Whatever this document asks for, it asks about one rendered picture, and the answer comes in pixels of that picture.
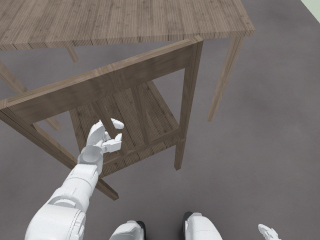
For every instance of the table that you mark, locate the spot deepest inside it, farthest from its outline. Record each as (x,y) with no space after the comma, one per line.
(38,24)

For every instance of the robot right shin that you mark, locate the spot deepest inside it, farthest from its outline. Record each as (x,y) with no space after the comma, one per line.
(195,214)

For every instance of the robot left forearm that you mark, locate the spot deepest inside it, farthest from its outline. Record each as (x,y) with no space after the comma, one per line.
(78,187)

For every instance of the chair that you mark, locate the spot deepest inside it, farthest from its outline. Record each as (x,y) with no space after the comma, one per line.
(123,91)

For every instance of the robot left upper arm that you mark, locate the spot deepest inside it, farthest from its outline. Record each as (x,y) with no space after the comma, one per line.
(55,222)

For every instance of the robot right thigh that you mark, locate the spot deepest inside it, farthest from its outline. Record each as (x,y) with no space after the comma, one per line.
(200,228)

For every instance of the robot right hand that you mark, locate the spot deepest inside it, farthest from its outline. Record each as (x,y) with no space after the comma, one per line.
(268,233)

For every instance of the robot left hand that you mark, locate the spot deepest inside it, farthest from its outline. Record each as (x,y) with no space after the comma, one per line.
(98,136)

